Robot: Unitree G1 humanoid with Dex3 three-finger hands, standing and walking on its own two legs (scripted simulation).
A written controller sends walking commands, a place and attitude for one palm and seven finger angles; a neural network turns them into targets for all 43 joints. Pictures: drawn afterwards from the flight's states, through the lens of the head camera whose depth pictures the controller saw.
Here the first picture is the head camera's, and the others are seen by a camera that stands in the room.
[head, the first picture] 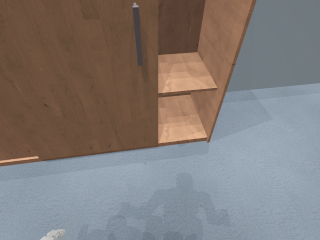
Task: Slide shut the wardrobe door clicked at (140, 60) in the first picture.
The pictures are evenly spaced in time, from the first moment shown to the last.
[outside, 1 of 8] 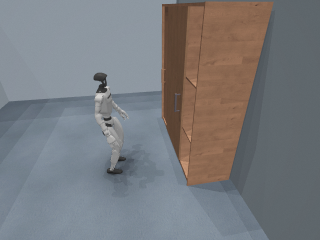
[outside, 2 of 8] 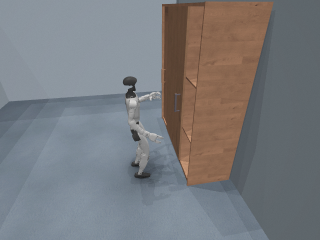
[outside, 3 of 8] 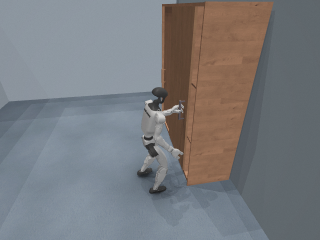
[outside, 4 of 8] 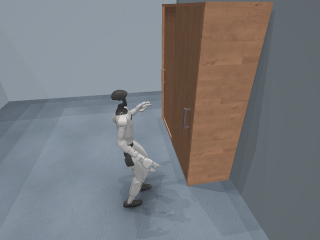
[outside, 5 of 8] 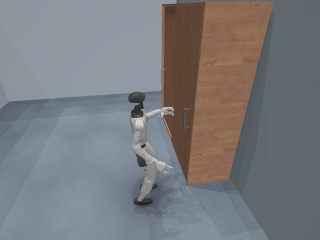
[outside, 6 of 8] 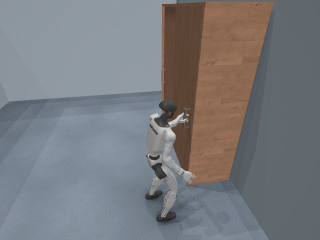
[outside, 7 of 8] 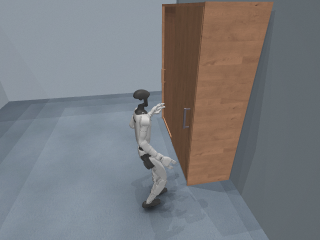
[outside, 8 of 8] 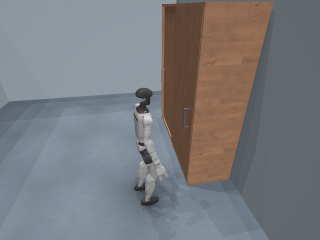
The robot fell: no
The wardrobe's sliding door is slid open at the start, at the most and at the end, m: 0.39 0.39 0.01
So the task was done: yes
